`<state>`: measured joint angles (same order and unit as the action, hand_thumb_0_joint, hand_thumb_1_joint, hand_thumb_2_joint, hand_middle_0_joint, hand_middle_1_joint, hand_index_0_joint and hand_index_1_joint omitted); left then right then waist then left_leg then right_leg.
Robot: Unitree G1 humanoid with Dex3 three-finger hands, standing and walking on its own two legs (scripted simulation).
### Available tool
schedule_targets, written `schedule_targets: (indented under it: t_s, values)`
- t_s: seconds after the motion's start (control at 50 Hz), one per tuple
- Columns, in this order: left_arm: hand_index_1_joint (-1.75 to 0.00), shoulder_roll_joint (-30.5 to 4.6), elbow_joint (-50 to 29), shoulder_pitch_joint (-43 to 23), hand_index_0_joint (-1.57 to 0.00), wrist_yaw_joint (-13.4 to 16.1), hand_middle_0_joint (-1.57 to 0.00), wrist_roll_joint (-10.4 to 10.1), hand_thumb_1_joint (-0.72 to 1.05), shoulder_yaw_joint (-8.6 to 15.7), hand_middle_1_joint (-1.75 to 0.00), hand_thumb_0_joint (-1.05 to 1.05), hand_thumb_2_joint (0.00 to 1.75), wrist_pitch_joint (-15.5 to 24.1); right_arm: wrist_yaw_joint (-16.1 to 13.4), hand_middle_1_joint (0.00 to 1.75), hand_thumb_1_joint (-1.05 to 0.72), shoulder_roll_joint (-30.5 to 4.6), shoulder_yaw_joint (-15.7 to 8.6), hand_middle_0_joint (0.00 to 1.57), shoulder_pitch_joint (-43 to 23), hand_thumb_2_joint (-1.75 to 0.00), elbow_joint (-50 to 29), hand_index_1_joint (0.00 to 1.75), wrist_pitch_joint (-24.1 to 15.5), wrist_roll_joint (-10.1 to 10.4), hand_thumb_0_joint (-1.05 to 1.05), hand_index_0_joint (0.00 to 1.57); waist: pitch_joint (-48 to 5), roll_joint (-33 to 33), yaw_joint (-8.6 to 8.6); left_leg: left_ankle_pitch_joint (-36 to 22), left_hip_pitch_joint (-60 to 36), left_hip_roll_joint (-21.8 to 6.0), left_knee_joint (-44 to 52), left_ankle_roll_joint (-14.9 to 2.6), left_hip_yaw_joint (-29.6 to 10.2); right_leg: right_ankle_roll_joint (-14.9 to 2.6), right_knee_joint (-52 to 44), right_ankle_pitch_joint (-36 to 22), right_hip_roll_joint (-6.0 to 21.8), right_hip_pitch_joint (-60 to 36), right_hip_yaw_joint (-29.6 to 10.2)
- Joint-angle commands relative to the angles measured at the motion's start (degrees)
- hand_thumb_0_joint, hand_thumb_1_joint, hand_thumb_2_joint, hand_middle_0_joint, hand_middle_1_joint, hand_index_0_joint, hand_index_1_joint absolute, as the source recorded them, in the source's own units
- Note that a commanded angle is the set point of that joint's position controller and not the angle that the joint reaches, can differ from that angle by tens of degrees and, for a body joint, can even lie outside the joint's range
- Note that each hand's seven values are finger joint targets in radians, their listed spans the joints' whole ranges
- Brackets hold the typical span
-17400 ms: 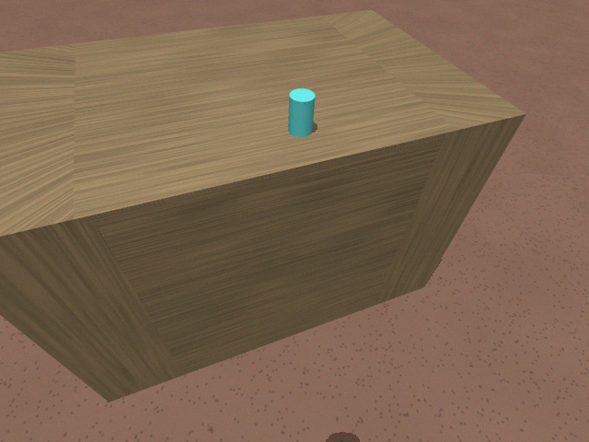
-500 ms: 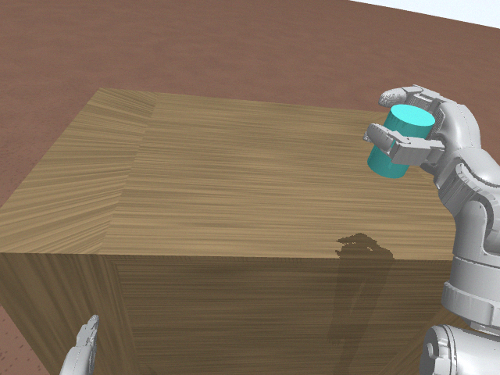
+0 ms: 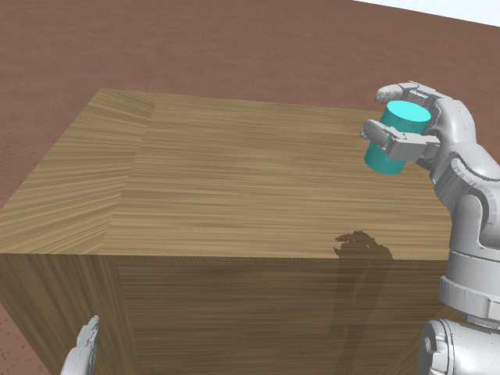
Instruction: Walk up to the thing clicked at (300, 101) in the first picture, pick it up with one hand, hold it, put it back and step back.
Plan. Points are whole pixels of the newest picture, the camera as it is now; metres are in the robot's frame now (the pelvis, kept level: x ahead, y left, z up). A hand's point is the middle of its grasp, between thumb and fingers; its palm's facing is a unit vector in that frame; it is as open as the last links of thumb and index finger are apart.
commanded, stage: hold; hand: right
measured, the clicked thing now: (394, 138) +0.34 -0.17 +0.30
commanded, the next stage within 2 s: crouch in 0.46 s
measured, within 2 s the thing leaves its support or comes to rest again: neither
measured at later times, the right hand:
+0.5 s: hand (391, 128) +0.34 -0.16 +0.31, palm faces +0.07 +1.00 -0.03, open 7.3 cm
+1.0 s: hand (369, 155) +0.37 -0.17 +0.25, palm faces +0.12 +0.99 +0.01, open 7.3 cm
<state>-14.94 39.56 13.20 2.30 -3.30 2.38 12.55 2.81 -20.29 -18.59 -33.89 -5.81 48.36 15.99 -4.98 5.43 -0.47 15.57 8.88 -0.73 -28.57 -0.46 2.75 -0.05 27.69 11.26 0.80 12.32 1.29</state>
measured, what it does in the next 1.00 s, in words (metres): stands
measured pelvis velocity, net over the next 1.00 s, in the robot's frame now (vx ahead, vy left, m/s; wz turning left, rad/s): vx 0.00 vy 0.01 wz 0.01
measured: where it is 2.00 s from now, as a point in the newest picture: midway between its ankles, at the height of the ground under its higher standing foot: outside the picture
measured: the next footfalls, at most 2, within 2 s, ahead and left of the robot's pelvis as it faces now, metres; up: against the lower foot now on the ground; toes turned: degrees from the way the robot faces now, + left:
none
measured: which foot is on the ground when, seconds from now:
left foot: down 0.00-1.00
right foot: down 0.00-1.00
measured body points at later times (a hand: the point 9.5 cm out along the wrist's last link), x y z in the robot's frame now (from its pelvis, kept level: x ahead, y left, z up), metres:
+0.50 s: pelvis +0.00 +0.00 +0.00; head -0.06 +0.04 +0.44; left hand +0.17 +0.25 -0.08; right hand +0.33 -0.21 +0.32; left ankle +0.00 +0.11 -0.74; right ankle +0.04 -0.12 -0.74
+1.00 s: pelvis +0.00 +0.01 +0.00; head -0.05 +0.03 +0.45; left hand +0.16 +0.26 -0.08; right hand +0.36 -0.22 +0.25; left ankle +0.00 +0.11 -0.74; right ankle +0.04 -0.12 -0.74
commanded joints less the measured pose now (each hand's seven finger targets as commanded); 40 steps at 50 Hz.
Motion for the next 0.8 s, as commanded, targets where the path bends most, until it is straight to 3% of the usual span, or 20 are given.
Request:
schedule_targets:
  t_s: [0.0,0.02,0.06,0.12,0.14,0.18,0.28,0.38,0.4,0.42,0.46,0.48,0.52,0.54,0.58,0.64,0.68,0.72,0.76,0.78]
  values:
    - [-0.05,-5.9,-11.0,-12.5,-0.05,0.3,-0.05,-0.4,-0.53,1.3,-0.05,0.00,0.04,3.5,-0.2,1.44,-0.45,-11.7,-3.6,1.35,-26.3,-1.32,-9.9,1.44,-4.6,0.2,0.00,1.37,-8.9,-5.3,-0.72,-5.2,4.0,0.8,6.7,0.04,0.7,-1.55,-3.6,-3.0,-1.2,-6.6,-1.0]
    - [-0.05,-7.3,-10.8,-11.4,-0.05,0.6,-0.05,-0.3,-0.54,3.3,-0.05,0.00,0.05,3.6,-0.3,1.44,-0.43,-13.4,-5.0,1.34,-28.2,-1.32,-12.7,1.44,-4.9,0.4,0.00,1.37,-10.4,-5.9,-0.75,-5.7,3.6,0.8,6.6,0.11,0.7,-1.71,-3.2,-3.4,-1.2,-7.3,-1.0]
    - [-0.05,-5.5,-10.9,-11.6,-0.05,0.3,-0.05,-0.4,-0.54,0.9,-0.05,0.00,0.05,3.6,-0.3,1.44,-0.41,-12.3,-3.8,1.34,-25.9,-1.32,-8.0,1.44,-4.4,-0.2,0.00,1.37,-9.6,-6.1,-0.05,-6.3,4.3,0.8,6.7,0.15,0.5,-1.78,-3.4,-3.7,-1.3,-7.2,-0.7]
    - [-0.05,-6.6,-8.3,-9.7,-0.05,0.5,-0.05,-0.4,-0.54,2.6,-0.05,0.00,0.04,3.4,-0.5,1.43,-0.40,-13.8,-5.3,1.33,-27.2,-1.31,-11.9,1.43,-5.4,0.3,0.00,1.36,-8.6,-4.0,-0.97,-5.7,4.5,0.8,6.4,-0.13,0.6,-1.49,-3.4,-3.5,-1.2,-6.8,-0.7]
    - [-0.05,-6.8,-12.5,-11.7,-0.05,0.4,-0.05,-0.4,-0.53,2.6,-0.05,0.00,0.04,3.8,-0.4,1.41,-0.43,-13.1,-4.6,1.33,-27.8,-1.29,-12.2,1.41,-5.7,0.1,0.00,1.35,-11.0,-4.6,0.07,-6.8,3.8,0.8,6.3,0.00,0.6,-1.60,-3.2,-4.4,-1.2,-8.1,-0.7]
    - [-0.05,-6.5,-8.6,-8.7,-0.05,0.4,-0.05,-0.4,-0.54,3.1,-0.05,0.00,0.05,3.5,-0.3,1.43,-0.45,-12.9,-4.4,1.34,-27.6,-1.31,-12.8,1.43,-5.9,0.1,0.00,1.37,-10.0,-3.4,0.30,-7.7,4.3,0.7,6.2,-0.05,0.5,-1.67,-3.1,-4.9,-1.3,-7.8,-0.7]
    - [-0.05,-6.9,-9.3,-8.6,-0.05,0.4,-0.05,-0.3,-0.54,3.1,-0.05,0.00,0.05,3.3,-0.2,1.42,-0.46,-13.8,-4.7,1.34,-28.7,-1.31,-12.9,1.42,-5.5,0.1,0.00,1.36,-9.2,-3.9,0.05,-8.0,4.7,0.9,6.3,0.06,0.5,-1.56,-3.0,-5.4,-1.0,-8.1,-0.8]
    - [-0.05,-6.2,-9.8,-11.4,-0.05,0.2,-0.05,-0.4,-0.53,1.7,-0.05,0.00,0.04,4.1,0.3,1.44,-0.48,-11.2,-3.2,1.36,-26.9,-1.32,-9.1,1.44,-4.0,0.5,0.00,1.38,-7.2,-4.5,-0.42,-4.3,5.3,1.0,6.9,0.11,0.7,-1.58,-3.8,-1.8,-1.1,-6.5,-0.8]
    - [-0.05,-7.2,-7.7,-10.2,-0.05,0.3,-0.05,-0.3,-0.54,3.3,-0.05,0.00,0.04,4.0,0.3,1.44,-0.46,-11.9,-3.3,1.36,-27.9,-1.32,-10.1,1.44,-3.9,0.4,0.00,1.38,-8.0,-3.9,-0.23,-5.2,5.2,1.1,6.7,0.01,0.8,-1.53,-3.9,-2.6,-1.0,-7.1,-1.2]
    - [-0.05,-6.1,-9.1,-11.6,-0.05,0.2,-0.05,-0.4,-0.53,1.7,-0.05,0.00,0.04,4.1,0.4,1.45,-0.47,-11.9,-3.2,1.36,-27.4,-1.33,-7.8,1.45,-3.8,0.2,0.00,1.38,-8.2,-4.1,-0.12,-5.4,5.1,1.0,6.7,0.10,0.7,-1.55,-3.7,-2.9,-1.1,-7.0,-1.0]
    - [-0.05,-7.8,-9.6,-10.9,-0.05,0.6,-0.05,-0.2,-0.53,3.3,-0.05,0.00,0.04,4.1,0.0,1.45,-0.45,-14.9,-5.5,1.36,-30.5,-1.33,-11.2,1.45,-4.5,0.3,0.00,1.38,-10.2,-4.9,-0.47,-6.2,4.0,0.7,6.6,0.17,0.5,-1.73,-3.2,-3.5,-1.3,-7.6,-0.9]
    - [-0.05,-6.7,-11.8,-12.3,-0.05,0.4,-0.05,-0.3,-0.54,1.8,-0.05,0.00,0.04,4.4,-0.1,1.44,-0.45,-14.3,-6.0,1.36,-27.4,-1.32,-6.8,1.44,-4.2,0.3,0.00,1.38,-10.6,-6.3,-0.59,-7.0,3.2,0.6,6.6,0.38,0.6,-1.80,-2.9,-4.3,-1.5,-7.3,-0.7]
    - [-0.05,-6.6,-9.3,-10.7,-0.05,0.5,-0.05,-0.2,-0.53,2.6,-0.05,0.00,0.04,4.2,-0.4,1.44,-0.46,-14.9,-5.9,1.36,-30.0,-1.32,-10.9,1.44,-5.1,0.3,0.00,1.38,-9.8,-5.3,-1.01,-6.1,4.0,0.6,6.5,0.28,0.5,-1.71,-3.0,-3.5,-1.4,-6.9,-0.5]
    - [-0.05,-5.4,-11.5,-11.5,-0.06,0.4,-0.05,-0.2,-0.52,0.9,-0.07,0.00,0.05,4.5,-0.5,1.49,-0.38,-13.4,-5.2,1.36,-29.2,-1.38,-8.9,1.49,-5.4,0.1,0.00,1.39,-10.4,-5.2,-0.64,-6.6,3.8,0.6,6.4,0.25,0.5,-1.71,-2.9,-4.0,-1.4,-7.3,-0.4]
    - [-0.05,-6.5,-10.1,-9.4,-0.05,0.6,-0.04,-0.2,-0.52,2.4,-0.06,0.00,0.05,4.2,-0.8,1.43,-0.54,-14.7,-6.0,1.40,-30.2,-1.30,-11.4,1.43,-6.1,0.3,0.00,1.40,-9.8,-4.9,-0.82,-6.5,3.8,0.6,6.4,0.24,0.3,-1.72,-2.7,-3.9,-1.4,-6.9,-0.4]
    - [-0.05,-8.5,-11.3,-10.4,-0.05,0.7,-0.04,-0.2,-0.53,4.1,-0.06,0.00,0.05,4.1,-0.8,1.43,-0.54,-12.0,-4.0,1.39,-27.1,-1.31,-5.8,1.43,-4.9,-0.3,0.00,1.40,-7.7,-6.5,0.55,-6.0,5.2,0.6,7.0,0.54,0.3,-1.85,-3.4,-3.0,-1.4,-7.0,-0.4]
    - [-0.05,-9.6,-12.4,-9.7,-0.05,1.1,-0.04,-0.1,-0.53,5.2,-0.05,0.00,0.05,4.1,-1.0,1.41,-0.53,-13.6,-5.1,1.37,-29.4,-1.29,-6.9,1.41,-5.5,-0.5,0.00,1.38,-8.4,-6.3,0.31,-6.8,4.8,0.7,6.7,0.41,0.3,-1.84,-3.2,-3.8,-1.2,-7.9,-0.6]
    - [-0.05,-8.0,-12.8,-8.7,-0.05,1.1,-0.04,-0.2,-0.53,4.0,-0.05,0.00,0.05,3.9,-0.6,1.41,-0.53,-11.2,-2.7,1.37,-28.9,-1.29,-4.8,1.41,-5.7,-0.8,0.00,1.38,-7.4,-7.0,0.87,-6.4,5.3,0.8,7.0,0.45,0.4,-1.91,-3.5,-3.2,-1.1,-8.0,-0.7]
    - [-0.05,-4.5,-11.2,-8.3,-0.05,0.8,-0.04,-0.3,-0.53,1.0,-0.05,0.00,0.05,3.9,-0.4,1.42,-0.50,-9.4,-1.7,1.37,-25.7,-1.29,-0.3,1.42,-5.9,-1.0,0.00,1.39,-4.4,-7.0,0.28,-4.3,6.0,0.8,7.5,0.55,0.4,-1.85,-4.2,-1.3,-1.1,-5.8,-0.6]
    - [-0.05,-4.5,-11.1,-8.3,-0.05,0.8,-0.04,-0.3,-0.53,1.3,-0.05,0.00,0.05,4.1,-0.3,1.41,-0.47,-10.3,-2.2,1.36,-26.3,-1.28,-0.7,1.41,-6.7,-1.1,0.00,1.38,-4.5,-6.2,0.44,-3.7,6.1,0.7,7.7,0.61,0.2,-1.91,-4.3,-0.4,-1.2,-5.9,-0.6]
